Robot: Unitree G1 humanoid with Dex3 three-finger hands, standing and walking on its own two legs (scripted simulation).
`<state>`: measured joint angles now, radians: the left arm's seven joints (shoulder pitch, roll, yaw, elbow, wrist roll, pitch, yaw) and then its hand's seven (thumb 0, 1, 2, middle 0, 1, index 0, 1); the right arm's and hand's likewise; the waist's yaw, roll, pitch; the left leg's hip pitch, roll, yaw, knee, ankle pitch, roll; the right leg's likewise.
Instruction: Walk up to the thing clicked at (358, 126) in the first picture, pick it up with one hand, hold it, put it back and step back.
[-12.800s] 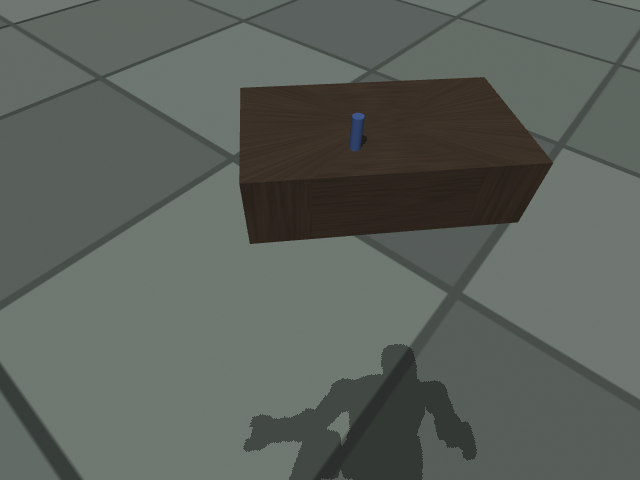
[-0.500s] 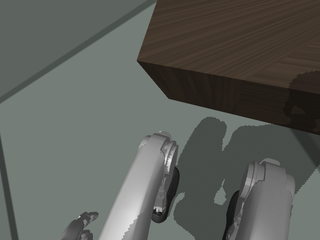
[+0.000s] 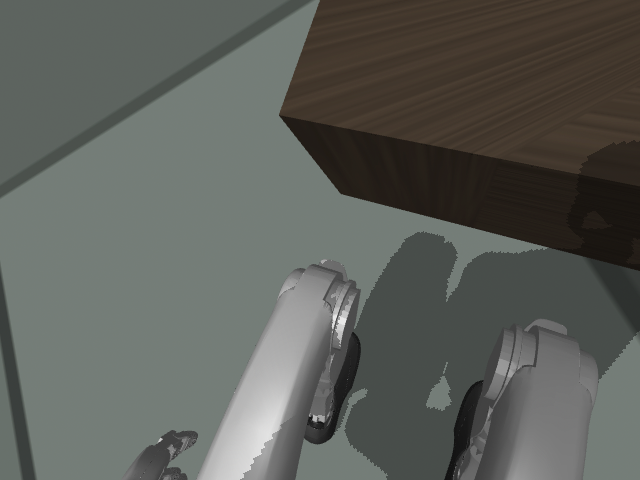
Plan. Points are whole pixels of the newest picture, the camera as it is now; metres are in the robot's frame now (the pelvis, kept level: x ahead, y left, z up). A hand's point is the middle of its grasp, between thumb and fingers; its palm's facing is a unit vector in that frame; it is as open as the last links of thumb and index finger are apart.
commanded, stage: close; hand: right
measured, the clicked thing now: out of the picture +0.61 -0.29 +0.03
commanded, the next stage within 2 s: settle in 0.54 s
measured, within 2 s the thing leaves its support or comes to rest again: leaves its support in 0.80 s
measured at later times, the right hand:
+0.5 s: hand out of the picture +0.62 -0.28 +0.02, palm faces +0.27 +0.96 -0.02, open 8.2 cm
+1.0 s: hand out of the picture +0.62 -0.29 +0.06, palm faces +0.29 +0.96 -0.04, open 6.0 cm
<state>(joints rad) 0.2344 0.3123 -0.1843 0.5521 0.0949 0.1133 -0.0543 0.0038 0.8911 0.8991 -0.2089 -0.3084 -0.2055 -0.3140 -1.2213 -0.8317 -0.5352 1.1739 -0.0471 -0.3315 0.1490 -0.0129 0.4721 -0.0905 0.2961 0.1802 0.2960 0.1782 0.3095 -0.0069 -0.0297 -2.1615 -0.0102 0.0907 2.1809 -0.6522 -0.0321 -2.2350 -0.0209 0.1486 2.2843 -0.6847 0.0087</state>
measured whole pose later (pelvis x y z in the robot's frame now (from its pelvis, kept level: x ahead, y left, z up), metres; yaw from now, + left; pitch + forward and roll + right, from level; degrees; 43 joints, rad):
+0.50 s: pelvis +0.00 +0.00 +0.00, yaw +1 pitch +36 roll +10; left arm 0.25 0.31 -0.20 0.55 0.10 0.13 -0.06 0.00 0.91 0.88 -0.20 -0.30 -0.21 -0.30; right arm -1.27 -0.86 -0.52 1.18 -0.07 -0.32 0.11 -0.01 0.09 -0.53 1.01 0.78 1.01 0.78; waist 0.33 -0.01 -0.01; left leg -2.17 -0.01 0.10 2.19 -0.66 -0.03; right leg -2.25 -0.02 0.16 2.30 -0.69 0.01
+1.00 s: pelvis +0.00 +0.00 +0.02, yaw +0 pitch +37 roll +9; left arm 0.25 0.29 -0.18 0.55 0.09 0.12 -0.04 0.00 0.90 0.88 -0.21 -0.31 -0.22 -0.31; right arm -1.27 -0.85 -0.50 1.09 -0.07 -0.23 0.12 0.00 -0.06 -1.18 0.97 1.14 0.98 1.13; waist 0.32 -0.01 -0.05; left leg -2.12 -0.01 0.09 2.13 -0.66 -0.03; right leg -2.20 -0.02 0.14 2.23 -0.69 0.01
